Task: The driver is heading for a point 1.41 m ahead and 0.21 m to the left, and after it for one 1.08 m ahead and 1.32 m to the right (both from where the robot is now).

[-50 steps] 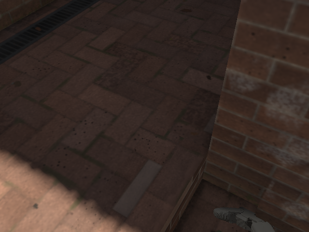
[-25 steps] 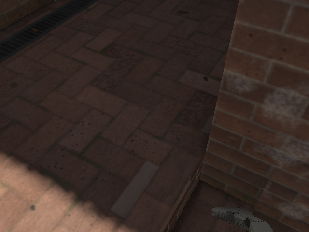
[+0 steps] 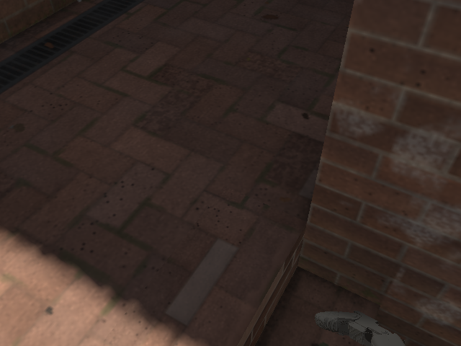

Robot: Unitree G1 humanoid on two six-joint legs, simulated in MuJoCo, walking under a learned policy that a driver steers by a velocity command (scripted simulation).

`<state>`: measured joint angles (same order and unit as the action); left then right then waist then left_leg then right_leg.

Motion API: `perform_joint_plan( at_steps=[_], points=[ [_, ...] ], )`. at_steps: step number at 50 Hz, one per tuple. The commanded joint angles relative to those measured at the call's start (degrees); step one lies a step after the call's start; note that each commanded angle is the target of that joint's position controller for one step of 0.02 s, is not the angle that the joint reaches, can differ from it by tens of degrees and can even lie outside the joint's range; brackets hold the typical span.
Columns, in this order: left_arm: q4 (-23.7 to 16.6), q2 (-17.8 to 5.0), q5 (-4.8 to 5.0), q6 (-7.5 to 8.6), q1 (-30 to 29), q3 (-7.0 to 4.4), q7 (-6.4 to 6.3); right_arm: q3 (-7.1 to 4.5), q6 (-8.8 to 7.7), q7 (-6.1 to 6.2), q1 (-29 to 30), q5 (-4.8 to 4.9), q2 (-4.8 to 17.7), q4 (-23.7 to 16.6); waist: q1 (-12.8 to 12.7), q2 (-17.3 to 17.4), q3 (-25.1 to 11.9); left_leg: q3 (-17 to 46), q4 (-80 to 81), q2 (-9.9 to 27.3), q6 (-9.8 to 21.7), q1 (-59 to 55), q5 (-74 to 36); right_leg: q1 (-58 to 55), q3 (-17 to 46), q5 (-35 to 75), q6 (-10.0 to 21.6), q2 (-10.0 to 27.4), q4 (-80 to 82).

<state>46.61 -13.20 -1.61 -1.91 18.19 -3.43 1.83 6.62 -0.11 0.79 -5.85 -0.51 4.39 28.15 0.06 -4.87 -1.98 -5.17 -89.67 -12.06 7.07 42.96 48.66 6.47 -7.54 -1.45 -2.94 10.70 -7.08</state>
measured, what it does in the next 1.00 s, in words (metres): stands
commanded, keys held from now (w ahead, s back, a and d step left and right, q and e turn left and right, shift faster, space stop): w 0.02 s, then no key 0.98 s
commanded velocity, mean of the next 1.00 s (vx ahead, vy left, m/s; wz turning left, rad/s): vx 0.12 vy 0.00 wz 0.00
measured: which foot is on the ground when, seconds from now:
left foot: down 0.00-1.00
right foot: down 0.00-1.00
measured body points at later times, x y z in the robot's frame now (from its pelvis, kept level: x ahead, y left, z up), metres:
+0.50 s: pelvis +0.00 -0.04 +0.00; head -0.01 -0.03 +0.45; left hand -0.07 +0.17 -0.16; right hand +0.23 -0.19 -0.08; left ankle -0.01 +0.07 -0.56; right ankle +0.02 -0.13 -0.76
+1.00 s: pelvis -0.01 -0.04 +0.00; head -0.02 -0.03 +0.45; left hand -0.14 +0.18 -0.16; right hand +0.08 -0.23 -0.14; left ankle -0.01 +0.07 -0.56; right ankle +0.02 -0.14 -0.76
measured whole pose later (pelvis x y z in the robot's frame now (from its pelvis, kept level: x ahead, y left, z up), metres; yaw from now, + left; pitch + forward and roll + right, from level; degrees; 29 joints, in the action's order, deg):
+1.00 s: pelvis -0.01 -0.04 +0.00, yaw -2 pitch +0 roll +4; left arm 67.5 -9.4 -3.5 -1.4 30.7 -2.4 1.3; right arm 3.7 0.1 5.3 -12.6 1.6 3.7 53.0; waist -1.1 -5.4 -2.3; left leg -4.0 -91.6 -5.2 4.5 41.7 50.4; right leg 8.6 -6.8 -3.9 1.1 5.7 -12.3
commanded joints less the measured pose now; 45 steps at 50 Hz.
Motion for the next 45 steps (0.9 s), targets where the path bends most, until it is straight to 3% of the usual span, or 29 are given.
perform_joint_plan(
  at_steps=[1,2,3,4,5,6,7,8,9,10,11,12,13,15,17,18,19,22,23,24,26,28,31,33,35,36,41,45],
  points=[
    [-2.72,-6.3,0.01,0.53,1.84,-1.48,-0.14,-0.53,-1.14,0.12,5.28,0.02,1.61,-5.9,-0.15,2.23,-2.23,16.98,19.27,5.47,4.85,3.24,-4.46,-4.81,0.09,15.39,5.25,3.83,-2.22],
    [-7.15,-4.05,3.29,0.74,-6.05,-0.24,0.81,-3.03,-0.76,0.85,4.33,-2.22,8.14,-6.53,3.24,7.59,-1.44,24.95,32.06,6.55,5.22,0.25,14.23,2.44,-3.34,5.98,7.45,-0.54,-11.16],
    [-8.68,-5.97,3.39,1.0,-6.94,-1.15,1.01,-4.52,-0.12,1.45,3.85,-2.95,12.33,-5.9,3.09,12.38,1.51,35.43,43.14,8.08,7.09,2.83,22.39,7.53,-1.06,-1.3,8.41,-3.21,-13.58],
    [-9.78,-7.5,2.47,0.87,-7.41,-1.71,0.88,-5.13,0.35,2.2,3.55,-2.43,12.99,-5.22,3.17,11.17,4.68,42.28,46.82,8.97,9.5,4.04,26.83,11.25,1.31,-4.99,9.96,-3.26,-15.48],
    [-9.28,-6.67,1.5,1.02,-5.43,-1.53,1.29,-4.64,0.24,2.68,6.56,-2.11,11.37,-5.3,0.74,10.14,6.21,44.14,46.41,10.06,10.65,5.68,21.63,10.91,3.95,-2.74,10.9,-2.23,-14.25],
    [-6.26,-4.39,0.3,1.37,1.86,-0.86,1.38,-3.06,-0.17,2.91,10.0,-1.92,6.94,-5.02,-3.31,6.56,3.65,40.92,41.36,10.18,9.35,7.89,13.06,3.04,4.16,1.39,11.21,-1.74,-8.9],
    [-3.75,-2.55,-1.05,1.46,6.17,-0.28,0.93,-2.24,-0.38,2.9,10.56,-1.83,4.63,-4.28,-4.55,4.64,0.98,35.2,34.87,9.88,7.91,8.51,7.0,-3.77,2.52,4.18,11.35,-1.83,-7.96],
    [-1.67,-2.07,-1.85,2.06,9.25,-0.02,0.71,-1.83,-1.04,2.8,10.47,-1.44,2.67,-3.31,-5.39,1.08,-0.16,28.18,26.37,8.97,5.91,8.51,-2.43,-8.24,1.78,9.37,10.83,-0.94,-7.44],
    [-0.56,-2.39,-2.37,2.37,10.54,0.15,0.45,-1.0,-1.6,2.67,10.13,-0.79,0.32,-2.85,-5.19,-2.65,-1.8,19.52,15.38,7.15,3.85,8.35,-9.7,-11.78,1.71,21.72,9.75,1.32,-7.37],
    [-0.29,-3.05,-2.45,2.78,10.49,0.39,0.33,-1.16,-2.12,2.65,8.58,-0.34,0.2,-3.44,-3.5,-3.64,-4.08,13.62,7.98,6.76,2.05,6.0,-12.77,-12.59,0.44,33.54,8.92,2.47,-9.58],
    [0.4,-3.66,-1.28,3.46,13.3,0.27,-0.12,-1.47,-2.59,2.83,7.12,-0.68,0.99,-2.77,-4.34,-2.7,-9.01,10.65,3.83,7.71,0.72,1.06,-13.08,-14.36,0.41,44.84,8.59,3.05,-10.25],
    [1.82,-4.22,-0.67,3.55,14.39,0.3,-0.46,-1.8,-2.42,2.72,3.1,-0.46,1.57,-1.56,-2.78,-4.06,-11.78,9.84,3.16,7.43,0.15,-0.55,-7.3,-15.77,0.49,48.9,8.93,3.3,-11.55],
    [2.19,-4.65,-0.08,3.41,13.56,0.24,-0.68,-1.97,-2.18,2.72,2.0,-0.55,2.21,-0.65,-2.32,-3.35,-12.1,9.68,4.41,7.14,0.12,-1.33,-2.54,-14.83,0.51,49.55,8.93,3.51,-11.32],
    [2.58,-3.65,-0.42,2.27,11.77,1.04,-1.09,-1.91,-1.34,2.75,4.42,-0.63,2.37,-0.57,-2.35,-1.43,-8.96,11.15,7.61,6.59,0.88,-0.54,0.94,-11.86,0.49,44.17,8.24,3.58,-8.74],
    [4.16,-4.09,-1.05,1.8,14.5,1.49,-1.07,-1.84,-0.62,2.76,4.71,-0.29,1.64,0.82,-3.01,1.19,-7.49,9.85,5.48,7.22,0.95,2.01,3.34,-11.76,0.95,34.11,7.47,3.09,-8.38],
    [4.98,-4.06,-1.13,1.78,14.85,1.6,-0.99,-1.68,-0.56,2.78,4.25,-0.07,0.94,1.47,-2.7,0.6,-6.91,9.31,4.59,7.35,1.11,2.76,6.08,-11.22,1.57,31.85,7.12,3.13,-8.31],
    [5.53,-5.0,-1.43,1.9,14.23,1.44,-1.07,-1.45,-0.66,2.67,4.64,0.52,1.03,1.86,-2.85,1.04,-5.52,9.19,6.27,7.85,0.79,1.91,6.55,-9.05,1.86,26.93,7.45,3.48,-6.6],
    [7.47,-3.7,-1.41,2.04,13.91,1.69,-0.97,-1.47,-0.57,2.78,5.43,0.51,1.73,3.59,-2.63,2.12,-1.12,10.81,8.72,8.15,2.18,0.55,5.25,-2.8,2.0,14.02,7.03,2.28,-3.68],
    [8.1,-3.59,-0.98,1.65,12.98,1.65,-0.87,-1.36,0.0,2.57,5.15,0.79,1.85,4.47,-1.69,2.93,0.52,11.48,10.44,8.91,2.57,0.45,3.38,-0.75,1.96,10.83,6.94,1.59,-3.43],
    [9.33,-2.98,-1.28,1.22,15.2,1.62,-0.69,-1.43,0.36,2.69,3.77,0.52,1.55,6.08,-1.99,3.32,0.32,11.17,10.67,8.84,2.95,2.2,5.62,-1.64,2.03,5.17,6.77,0.95,-3.16],
    [10.42,-2.97,-1.76,0.88,14.58,1.2,-0.37,-1.53,0.28,3.01,3.89,0.95,1.5,7.56,-2.06,2.98,3.03,11.0,12.78,8.71,3.61,2.89,6.39,0.66,2.32,-3.62,6.23,0.76,-0.84],
    [12.31,-2.5,-1.5,0.69,16.0,0.96,-0.19,-1.82,0.14,3.34,3.76,0.96,2.09,9.33,-2.34,2.17,5.32,12.35,14.71,8.98,4.52,4.26,6.2,1.8,1.75,-5.65,5.9,0.06,-1.12],
    [14.57,-1.38,-1.38,0.23,17.44,1.12,-0.09,-2.19,-0.03,3.72,3.43,1.23,1.83,11.11,-2.25,2.31,5.52,12.52,15.98,9.14,4.68,5.56,7.24,1.49,2.03,-8.35,5.26,-0.27,-2.0],
    [16.02,-2.19,-1.1,0.15,18.29,0.69,0.04,-2.6,-0.16,3.66,1.06,1.36,1.74,13.16,-2.03,0.94,6.91,11.76,15.32,9.01,4.62,6.34,9.77,1.93,2.67,-9.76,5.3,-0.11,-1.19],
    [16.9,-1.71,-1.37,-0.41,18.06,0.79,-0.35,-2.66,0.06,3.9,0.98,1.4,1.74,13.87,-1.32,1.7,7.77,12.29,16.49,9.21,4.57,7.03,11.56,2.67,2.74,-10.42,5.19,-0.34,-0.99],
    [17.93,-1.45,-1.98,-0.23,19.72,0.64,-0.16,-2.71,-0.13,4.03,-0.4,1.73,1.22,14.86,-1.19,1.24,8.34,12.09,16.34,9.35,4.56,7.47,9.82,3.38,2.83,-9.7,5.02,-0.42,-1.23],
    [19.72,-1.06,-1.44,0.13,20.55,0.39,0.16,-2.93,-0.51,3.85,-1.38,1.63,0.75,17.73,-1.47,1.72,7.23,12.05,16.98,9.53,4.3,8.21,9.83,1.51,2.91,-9.3,5.01,-0.28,-2.3],
    [21.47,-1.03,-2.05,0.25,21.56,0.35,-0.39,-3.04,-0.55,4.54,-2.43,2.03,0.73,19.71,-1.55,0.87,6.65,10.3,14.86,9.65,3.96,8.46,7.91,-0.14,3.86,-8.09,5.16,0.17,-1.99]
  ],
)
